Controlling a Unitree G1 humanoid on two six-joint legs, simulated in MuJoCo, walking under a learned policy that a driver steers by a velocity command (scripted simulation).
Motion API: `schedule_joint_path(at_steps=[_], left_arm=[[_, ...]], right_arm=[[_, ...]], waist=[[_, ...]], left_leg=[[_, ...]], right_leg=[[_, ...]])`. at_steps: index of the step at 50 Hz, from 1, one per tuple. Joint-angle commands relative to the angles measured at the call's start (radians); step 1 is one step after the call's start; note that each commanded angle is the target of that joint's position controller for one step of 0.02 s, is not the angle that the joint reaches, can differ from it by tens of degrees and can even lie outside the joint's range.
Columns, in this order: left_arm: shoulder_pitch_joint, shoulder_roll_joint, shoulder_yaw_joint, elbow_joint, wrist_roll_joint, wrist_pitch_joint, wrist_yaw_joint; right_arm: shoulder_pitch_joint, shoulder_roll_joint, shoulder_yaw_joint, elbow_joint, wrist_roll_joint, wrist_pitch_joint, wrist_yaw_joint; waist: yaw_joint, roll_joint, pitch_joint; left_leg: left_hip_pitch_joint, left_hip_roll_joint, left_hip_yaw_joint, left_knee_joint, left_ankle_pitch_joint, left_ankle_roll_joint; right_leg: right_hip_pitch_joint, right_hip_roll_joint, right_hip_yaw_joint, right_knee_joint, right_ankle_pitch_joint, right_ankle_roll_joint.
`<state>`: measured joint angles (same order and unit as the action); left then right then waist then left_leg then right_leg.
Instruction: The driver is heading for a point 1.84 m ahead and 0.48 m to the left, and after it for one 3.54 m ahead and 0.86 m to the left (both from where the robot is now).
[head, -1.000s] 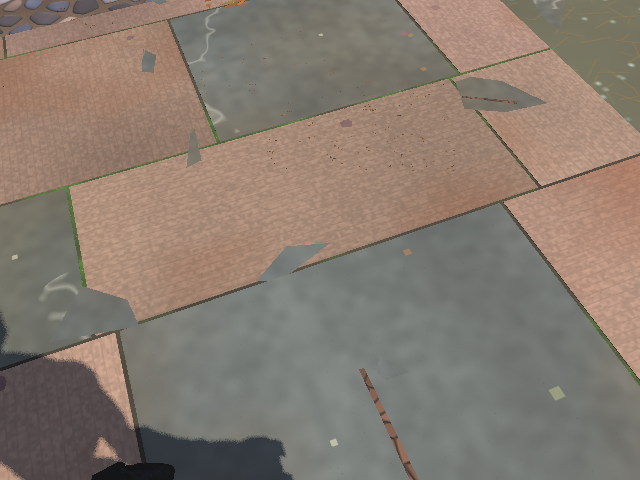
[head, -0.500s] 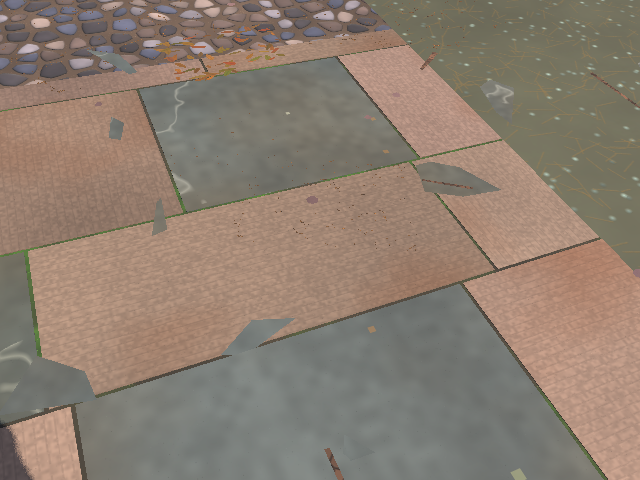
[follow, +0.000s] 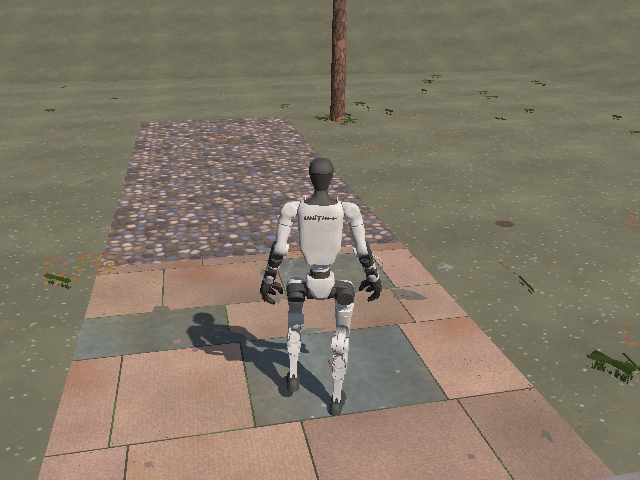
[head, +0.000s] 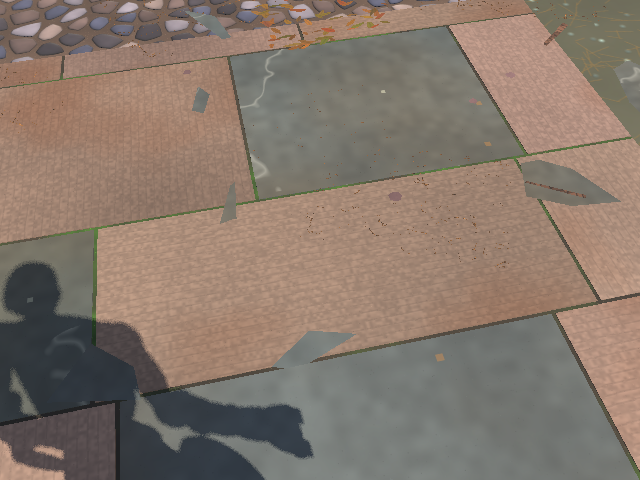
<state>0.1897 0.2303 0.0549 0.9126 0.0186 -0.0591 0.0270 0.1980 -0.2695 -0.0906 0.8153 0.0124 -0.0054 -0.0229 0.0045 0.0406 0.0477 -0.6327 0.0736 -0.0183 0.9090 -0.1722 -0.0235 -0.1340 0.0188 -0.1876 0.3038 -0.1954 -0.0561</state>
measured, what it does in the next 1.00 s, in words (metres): steps on the spot, turning left: left foot, then right foot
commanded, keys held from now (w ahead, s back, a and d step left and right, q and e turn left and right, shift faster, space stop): q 0.56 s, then no key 0.44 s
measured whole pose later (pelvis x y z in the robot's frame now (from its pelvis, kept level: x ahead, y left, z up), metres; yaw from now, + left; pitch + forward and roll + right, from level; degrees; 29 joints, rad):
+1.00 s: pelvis +0.09 +0.00 -0.01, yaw +25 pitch +0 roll +0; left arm 0.17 0.24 0.03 0.85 0.01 -0.01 0.01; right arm 0.19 -0.26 -0.05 0.68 0.00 0.04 -0.03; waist 0.03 0.00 0.04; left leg -0.21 0.00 -0.06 0.47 -0.27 -0.02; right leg -0.24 -0.02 0.01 0.51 -0.27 0.02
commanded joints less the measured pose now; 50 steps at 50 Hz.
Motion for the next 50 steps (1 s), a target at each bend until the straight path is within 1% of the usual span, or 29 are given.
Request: schedule_joint_path(at_steps=[1, 7, 9, 10, 11, 12, 13, 14, 15, 16, 18, 22, 27, 30, 31, 32, 33, 34, 35, 36, 37, 39, 42, 44, 46, 47, 48, 49, 50], left_arm=[[-0.081, 0.179, 0.037, -0.069, -0.011, 0.006, 0.021], [-0.064, 0.221, 0.055, -0.069, -0.040, 0.054, 0.018], [-0.059, 0.213, 0.055, -0.070, -0.049, 0.064, 0.020], [-0.020, 0.193, 0.050, -0.077, -0.028, 0.060, 0.015], [-0.021, 0.118, 0.023, -0.129, 0.019, 0.048, 0.002], [-0.069, 0.143, 0.025, -0.127, 0.005, 0.035, -0.013], [-0.113, 0.167, 0.033, -0.140, -0.032, 0.035, -0.020], [-0.118, 0.160, 0.033, -0.133, -0.034, 0.039, -0.014], [-0.126, 0.170, 0.037, -0.129, -0.020, 0.046, -0.003], [-0.119, 0.176, 0.041, -0.129, -0.016, 0.054, 0.003], [-0.090, 0.153, 0.036, -0.123, -0.019, 0.061, 0.005], [-0.102, 0.134, 0.026, -0.126, -0.019, 0.064, 0.011], [-0.108, 0.153, 0.033, -0.138, -0.027, 0.052, -0.003], [-0.019, 0.153, 0.038, -0.114, -0.026, 0.035, -0.020], [0.012, 0.178, 0.046, -0.106, -0.015, 0.034, -0.023], [0.020, 0.246, 0.058, -0.115, 0.006, 0.039, -0.020], [-0.012, 0.293, 0.063, -0.123, 0.033, 0.043, -0.020], [-0.070, 0.251, 0.054, -0.160, 0.036, 0.036, -0.014], [-0.124, 0.210, 0.044, -0.173, 0.019, 0.035, -0.008], [-0.149, 0.187, 0.037, -0.178, -0.001, 0.035, -0.005], [-0.143, 0.168, 0.029, -0.175, -0.017, 0.034, -0.003], [-0.105, 0.143, 0.017, -0.158, -0.017, 0.040, 0.001], [-0.066, 0.158, 0.017, -0.141, -0.014, 0.051, 0.003], [-0.022, 0.200, 0.027, -0.128, -0.016, 0.058, 0.000], [-0.023, 0.200, 0.023, -0.122, -0.034, 0.060, -0.004], [0.009, 0.186, 0.017, -0.109, -0.039, 0.053, -0.007], [0.028, 0.163, 0.007, -0.108, -0.022, 0.039, -0.014], [0.062, 0.140, 0.001, -0.113, -0.001, 0.018, -0.028], [0.023, 0.127, -0.005, -0.104, 0.002, 0.014, -0.028]], right_arm=[[0.014, -0.030, -0.001, -0.078, -0.003, 0.005, 0.020], [-0.063, -0.068, -0.014, -0.171, 0.003, 0.022, 0.058], [0.029, -0.101, -0.032, -0.164, 0.001, 0.015, 0.056], [0.115, -0.203, -0.066, -0.155, -0.004, 0.011, 0.035], [0.123, -0.318, -0.085, -0.172, -0.024, 0.010, 0.016], [0.145, -0.238, -0.059, -0.188, -0.032, 0.000, 0.024], [0.076, -0.209, -0.050, -0.204, -0.026, -0.011, 0.027], [0.014, -0.182, -0.044, -0.208, -0.005, -0.015, 0.023], [-0.034, -0.159, -0.036, -0.218, 0.006, -0.009, 0.017], [-0.064, -0.156, -0.033, -0.226, 0.002, -0.003, 0.010], [-0.068, -0.172, -0.038, -0.238, -0.014, 0.003, 0.003], [-0.050, -0.195, -0.047, -0.246, -0.008, 0.009, -0.012], [-0.063, -0.189, -0.043, -0.260, -0.011, 0.025, -0.012], [-0.086, -0.174, -0.033, -0.271, -0.001, 0.038, -0.017], [-0.056, -0.152, -0.026, -0.265, 0.000, 0.042, -0.020], [-0.013, -0.093, -0.009, -0.264, -0.011, 0.043, -0.019], [-0.030, -0.128, -0.021, -0.305, -0.007, 0.030, -0.017], [-0.024, -0.197, -0.040, -0.284, -0.014, 0.020, -0.015], [-0.004, -0.217, -0.051, -0.256, -0.006, 0.022, -0.011], [0.021, -0.189, -0.047, -0.227, -0.008, 0.031, -0.015], [0.029, -0.160, -0.039, -0.220, -0.015, 0.038, -0.018], [0.011, -0.105, -0.018, -0.223, -0.009, 0.040, -0.014], [-0.058, -0.050, 0.014, -0.246, -0.011, 0.033, -0.008], [-0.070, -0.066, 0.013, -0.247, -0.001, 0.032, -0.005], [-0.008, -0.080, 0.007, -0.211, 0.001, 0.030, -0.005], [0.001, -0.096, 0.005, -0.203, -0.006, 0.030, -0.007], [0.011, -0.139, 0.000, -0.211, -0.015, 0.031, -0.015], [0.000, -0.207, -0.014, -0.209, -0.023, 0.036, -0.019], [-0.014, -0.132, 0.001, -0.204, -0.030, 0.033, -0.006]], waist=[[-0.017, -0.115, -0.069], [-0.001, -0.120, -0.061], [-0.055, -0.083, -0.114], [-0.076, 0.057, -0.189], [-0.026, 0.298, -0.251], [-0.081, 0.163, -0.407], [-0.067, 0.085, -0.330], [-0.037, 0.014, -0.255], [-0.019, -0.013, -0.201], [0.006, 0.013, -0.182], [0.020, 0.054, -0.181], [0.000, 0.080, -0.195], [-0.015, 0.131, -0.169], [0.027, 0.137, -0.180], [0.028, 0.098, -0.181], [-0.003, -0.110, -0.176], [-0.024, -0.341, -0.108], [-0.015, -0.264, -0.094], [-0.037, -0.194, -0.082], [-0.048, -0.161, -0.072], [-0.038, -0.161, -0.066], [-0.025, -0.160, -0.070], [0.016, -0.218, -0.097], [0.042, -0.246, -0.097], [0.009, -0.219, -0.090], [0.008, -0.195, -0.087], [0.019, -0.123, -0.126], [0.072, 0.042, -0.151], [0.042, 0.077, -0.172]], left_leg=[[0.097, 0.024, 0.009, -0.103, 0.071, 0.003], [0.117, -0.016, 0.070, -0.254, -0.085, 0.062], [0.301, -0.078, 0.101, -0.431, 0.064, 0.113], [0.525, 0.003, -0.061, -0.469, 0.487, 0.177], [0.781, 0.273, -0.458, -0.446, 0.897, 0.398], [0.801, 0.312, -0.549, -0.488, 0.774, 0.458], [0.737, 0.277, -0.450, -0.505, 0.680, 0.412], [0.654, 0.215, -0.368, -0.516, 0.538, 0.343], [0.572, 0.181, -0.332, -0.539, 0.428, 0.302], [0.488, 0.146, -0.301, -0.557, 0.380, 0.284], [0.433, 0.112, -0.284, -0.572, 0.359, 0.277], [0.403, 0.096, -0.316, -0.573, 0.211, 0.270], [0.375, 0.076, -0.416, -0.575, 0.026, 0.238], [0.365, 0.046, -0.414, -0.506, 0.057, 0.190], [0.311, 0.004, -0.376, -0.451, 0.004, 0.146], [0.181, -0.109, -0.248, -0.235, -0.225, 0.084], [0.036, -0.225, -0.123, -0.043, -0.463, 0.036], [0.050, -0.174, -0.184, 0.147, -0.436, 0.013], [0.052, -0.172, -0.186, 0.222, -0.363, 0.003], [0.054, -0.169, -0.176, 0.250, -0.313, -0.015], [0.040, -0.167, -0.177, 0.273, -0.272, -0.032], [0.087, -0.154, -0.138, 0.198, -0.236, -0.054], [0.210, -0.086, -0.046, -0.104, -0.245, -0.067], [0.292, -0.089, 0.000, -0.252, -0.264, -0.066], [0.412, -0.099, 0.023, -0.510, -0.060, -0.037], [0.489, -0.084, -0.009, -0.600, 0.049, -0.012], [0.608, -0.004, -0.099, -0.568, 0.240, 0.018], [0.636, 0.064, -0.158, -0.466, 0.386, 0.076], [0.546, 0.054, -0.148, -0.467, 0.254, 0.108]], right_leg=[[0.005, -0.297, 0.058, -0.069, 0.584, -0.152], [0.123, -0.341, 0.057, 0.090, 0.579, -0.112], [0.092, -0.277, 0.002, 0.298, 0.632, -0.044], [-0.063, -0.190, -0.033, 0.530, 0.438, 0.038], [-0.448, -0.003, -0.021, 0.877, -0.406, 0.125], [-0.483, 0.016, 0.234, 1.012, -0.516, 0.113], [-0.527, -0.019, 0.264, 1.028, -0.453, 0.095], [-0.534, -0.050, 0.266, 0.964, -0.374, 0.088], [-0.523, -0.065, 0.263, 0.890, -0.313, 0.091], [-0.459, -0.064, 0.256, 0.835, -0.269, 0.095], [-0.396, -0.031, 0.240, 0.735, -0.228, 0.109], [-0.334, -0.008, 0.256, 0.564, -0.174, 0.131], [-0.271, 0.014, 0.266, 0.413, -0.163, 0.115], [-0.137, 0.012, 0.229, 0.178, -0.044, 0.076], [-0.048, -0.046, 0.260, 0.095, 0.020, 0.047], [0.038, -0.260, 0.475, 0.013, 0.057, -0.029], [-0.056, -0.418, 0.724, -0.047, 0.167, -0.211], [-0.102, -0.425, 0.722, -0.053, 0.152, -0.255], [-0.105, -0.359, 0.605, -0.027, 0.151, -0.207], [-0.090, -0.291, 0.517, -0.006, 0.142, -0.157], [-0.066, -0.271, 0.483, 0.003, 0.175, -0.147], [-0.048, -0.227, 0.399, 0.012, 0.243, -0.146], [0.003, -0.202, 0.343, 0.042, 0.282, -0.137], [0.005, -0.222, 0.367, 0.062, 0.320, -0.150], [-0.016, -0.215, 0.368, 0.098, 0.345, -0.129], [-0.048, -0.205, 0.368, 0.103, 0.321, -0.090], [-0.113, -0.182, 0.346, 0.128, 0.253, -0.030], [-0.161, -0.097, 0.257, 0.152, 0.123, 0.027], [-0.084, -0.073, 0.214, 0.144, 0.024, 0.071]])
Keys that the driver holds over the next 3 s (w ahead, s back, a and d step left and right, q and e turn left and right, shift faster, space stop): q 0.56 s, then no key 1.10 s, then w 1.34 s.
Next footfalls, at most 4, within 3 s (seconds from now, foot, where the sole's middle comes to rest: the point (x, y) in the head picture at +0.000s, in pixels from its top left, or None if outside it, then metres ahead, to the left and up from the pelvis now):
0.20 left None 0.15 0.13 -0.78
0.64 right None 0.18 -0.10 -0.78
0.96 left None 0.05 0.13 -0.78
2.34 left None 0.41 0.29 -0.78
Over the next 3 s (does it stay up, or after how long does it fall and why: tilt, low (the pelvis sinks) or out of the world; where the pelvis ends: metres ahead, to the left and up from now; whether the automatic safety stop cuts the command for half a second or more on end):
stays up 0.65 0.23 -0.01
